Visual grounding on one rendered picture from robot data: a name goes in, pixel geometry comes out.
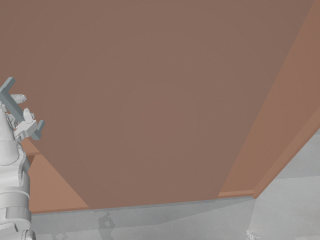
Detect robot left forearm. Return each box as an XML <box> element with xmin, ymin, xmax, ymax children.
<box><xmin>0</xmin><ymin>140</ymin><xmax>32</xmax><ymax>237</ymax></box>

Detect right robot hand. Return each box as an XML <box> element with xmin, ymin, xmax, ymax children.
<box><xmin>246</xmin><ymin>230</ymin><xmax>265</xmax><ymax>240</ymax></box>

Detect handle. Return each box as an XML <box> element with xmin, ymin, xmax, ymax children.
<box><xmin>0</xmin><ymin>77</ymin><xmax>45</xmax><ymax>140</ymax></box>

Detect left robot hand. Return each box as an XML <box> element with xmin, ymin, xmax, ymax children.
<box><xmin>0</xmin><ymin>94</ymin><xmax>38</xmax><ymax>143</ymax></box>

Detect left robot upper arm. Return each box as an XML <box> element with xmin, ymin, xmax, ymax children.
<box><xmin>0</xmin><ymin>230</ymin><xmax>36</xmax><ymax>240</ymax></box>

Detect wardrobe door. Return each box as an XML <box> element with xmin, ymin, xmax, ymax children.
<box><xmin>0</xmin><ymin>0</ymin><xmax>314</xmax><ymax>210</ymax></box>
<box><xmin>220</xmin><ymin>0</ymin><xmax>320</xmax><ymax>193</ymax></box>

